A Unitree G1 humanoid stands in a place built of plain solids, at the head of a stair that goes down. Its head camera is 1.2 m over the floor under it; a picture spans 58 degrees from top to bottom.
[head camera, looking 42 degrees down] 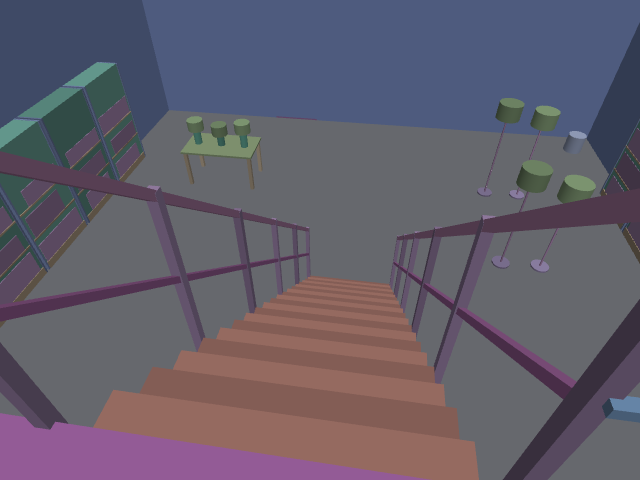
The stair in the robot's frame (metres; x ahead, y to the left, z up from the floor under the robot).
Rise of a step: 0.18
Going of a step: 0.20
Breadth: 1.22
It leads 8 degrees to the right of straight ahead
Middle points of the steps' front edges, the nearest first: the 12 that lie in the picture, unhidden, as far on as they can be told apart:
0.48 0.14 0.00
0.68 0.11 -0.18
0.88 0.08 -0.37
1.09 0.05 -0.55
1.29 0.02 -0.74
1.49 -0.01 -0.92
1.69 -0.04 -1.11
1.90 -0.07 -1.29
2.10 -0.10 -1.48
2.30 -0.13 -1.66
2.51 -0.16 -1.85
2.71 -0.18 -2.03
